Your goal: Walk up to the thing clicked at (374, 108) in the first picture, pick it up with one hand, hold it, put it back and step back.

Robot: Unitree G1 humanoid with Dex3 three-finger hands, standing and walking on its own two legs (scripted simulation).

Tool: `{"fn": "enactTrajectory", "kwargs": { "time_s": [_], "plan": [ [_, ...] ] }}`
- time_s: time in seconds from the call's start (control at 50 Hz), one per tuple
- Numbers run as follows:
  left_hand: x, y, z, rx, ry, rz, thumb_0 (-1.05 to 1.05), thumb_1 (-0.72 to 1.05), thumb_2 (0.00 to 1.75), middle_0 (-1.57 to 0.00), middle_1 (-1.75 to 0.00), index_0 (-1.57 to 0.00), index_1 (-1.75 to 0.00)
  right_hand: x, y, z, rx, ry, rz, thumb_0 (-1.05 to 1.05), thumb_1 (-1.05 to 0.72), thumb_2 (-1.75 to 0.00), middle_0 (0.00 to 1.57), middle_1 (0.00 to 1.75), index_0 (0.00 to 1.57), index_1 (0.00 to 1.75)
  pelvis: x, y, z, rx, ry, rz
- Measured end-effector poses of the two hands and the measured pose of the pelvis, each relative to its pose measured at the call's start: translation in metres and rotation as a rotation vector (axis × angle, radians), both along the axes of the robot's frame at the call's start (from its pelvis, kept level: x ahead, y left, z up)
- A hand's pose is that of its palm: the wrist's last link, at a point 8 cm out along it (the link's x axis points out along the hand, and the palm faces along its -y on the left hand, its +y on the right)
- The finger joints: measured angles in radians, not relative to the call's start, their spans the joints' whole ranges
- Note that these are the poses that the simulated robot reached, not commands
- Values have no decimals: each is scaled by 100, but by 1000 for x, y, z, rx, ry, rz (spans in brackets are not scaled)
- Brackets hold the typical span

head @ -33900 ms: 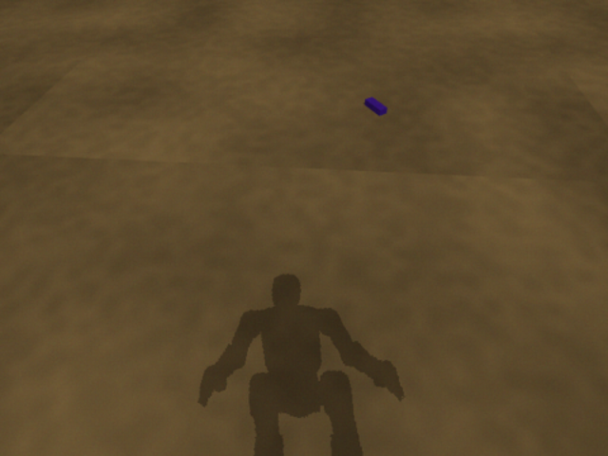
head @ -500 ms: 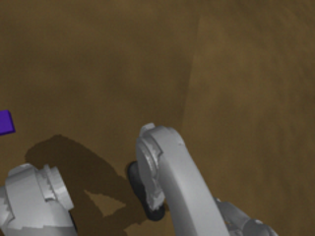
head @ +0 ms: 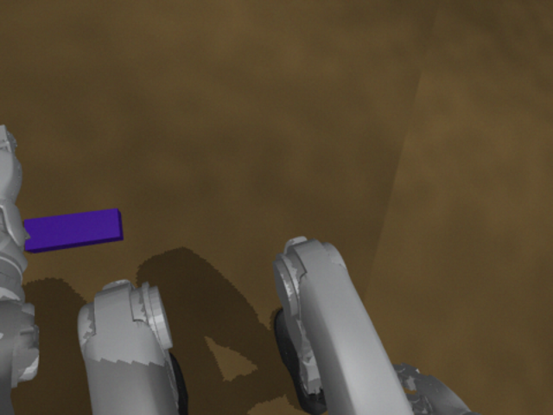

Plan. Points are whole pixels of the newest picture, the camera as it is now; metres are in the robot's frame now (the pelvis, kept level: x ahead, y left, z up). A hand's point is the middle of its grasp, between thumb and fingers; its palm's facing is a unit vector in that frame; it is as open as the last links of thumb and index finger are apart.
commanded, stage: withdraw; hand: left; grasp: from above
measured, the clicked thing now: (76, 230) +0.44 +0.28 -0.31
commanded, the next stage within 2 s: home in 0.52 s
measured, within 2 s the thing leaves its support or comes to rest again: neither
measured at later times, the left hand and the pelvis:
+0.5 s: hand (35, 233) +0.41 +0.30 -0.19, palm faces -0.44 -0.07 -0.90, open 13.9 cm; pelvis -0.02 -0.01 -0.01, yaw +3 degrees
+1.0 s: hand out of the picture +0.38 +0.30 -0.06, palm faces -0.35 -0.37 -0.86, open 10.4 cm; pelvis +0.00 -0.01 +0.07, yaw +6 degrees
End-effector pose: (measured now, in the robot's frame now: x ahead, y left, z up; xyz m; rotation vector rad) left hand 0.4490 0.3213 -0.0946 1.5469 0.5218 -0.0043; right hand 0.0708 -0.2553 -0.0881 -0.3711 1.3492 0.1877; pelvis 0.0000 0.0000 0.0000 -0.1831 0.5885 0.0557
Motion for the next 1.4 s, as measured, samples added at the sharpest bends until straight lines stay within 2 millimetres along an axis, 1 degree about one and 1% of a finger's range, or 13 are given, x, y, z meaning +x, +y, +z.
{"fn": "enactTrajectory", "kwargs": {
  "time_s": [0.08, 0.18, 0.26, 0.4, 0.52, 0.64, 0.72, 0.78, 0.86, 0.98, 1.12, 1.26, 1.4],
  "plan": [
    [-10, -4, 27, -23, 122, -6, 0, -49, 98, -9, -99, -9, -98, 12, -1, 2, 17, -37, -25, 0, -91, -90, 20, 30, 20, 30, -7, -2, 16, 29, -8, 19],
    [-23, -21, 33, -97, 217, -69, 0, -50, 100, -9, -100, -8, -100, 15, -12, 11, -27, -52, -10, 0, -91, -90, 20, 30, 20, 30, -17, -9, 27, 53, -30, 34],
    [-31, -29, 21, -142, 220, -130, 0, -50, 100, -9, -101, -8, -100, 9, -25, 16, -97, -41, 7, 0, -91, -90, 20, 30, 20, 30, -22, -15, 23, 60, -47, 36],
    [-43, -29, -22, -149, 199, -215, 0, -49, 100, -9, -101, -9, -100, -12, -41, 12, -216, 3, 12, 0, -90, -89, 20, 29, 20, 30, -24, -17, 0, 59, -76, 30],
    [-31, -19, -38, -106, 85, -211, 0, -48, 98, -9, -100, -10, -99, -30, -35, 0, -240, 53, -4, 0, -90, -89, 20, 29, 20, 30, -21, -12, -16, 49, -77, 25],
    [-4, -6, -16, -41, -13, -128, 0, -46, 96, -10, -98, -11, -96, -34, -17, -9, -185, 75, -56, 0, -90, -89, 21, 29, 20, 30, -12, -6, -15, 40, -23, 23],
    [4, -2, 0, -22, 36, -71, 0, -41, 93, -14, -93, -14, -91, -30, -4, -10, -131, 71, -86, 0, -90, -89, 21, 29, 20, 30, -8, -3, -4, 36, 11, 24],
    [3, -2, 13, -56, 67, -25, 0, -33, 90, -17, -83, -16, -82, -26, 2, -6, -94, 69, -105, 0, -90, -89, 21, 29, 20, 30, -6, -2, 8, 38, 25, 28],
    [-11, -3, 35, -136, 91, 21, 0, -14, 85, -20, -67, -18, -66, -18, 4, 5, -62, 67, -125, 0, -90, -89, 21, 29, 20, 30, -4, -3, 27, 44, 38, 39],
    [-58, -6, 86, -293, 61, 77, 0, 25, 81, -20, -45, -19, -45, 13, -4, 37, -62, -2, -130, 0, -90, -89, 21, 29, 20, 30, -4, -5, 65, 58, 37, 52],
    [-127, -10, 145, -519, 27, 204, 0, 67, 86, -21, -34, -21, -34, 78, -6, 98, -90, -202, -80, 0, -91, -89, 21, 29, 20, 30, -9, -7, 118, 73, 5, 66],
    [-181, -21, 199, -701, 1, 335, 0, 84, 88, -21, -31, -21, -31, 140, 14, 170, -62, -444, -41, 0, -91, -90, 20, 29, 20, 30, -10, -7, 169, 86, -59, 85],
    [-221, -36, 252, -884, -13, 510, 0, 88, 89, -21, -31, -21, -30, 166, 44, 235, 10, -590, -44, 0, -91, -90, 20, 29, 20, 30, -3, -6, 220, 103, -122, 103]
  ]
}}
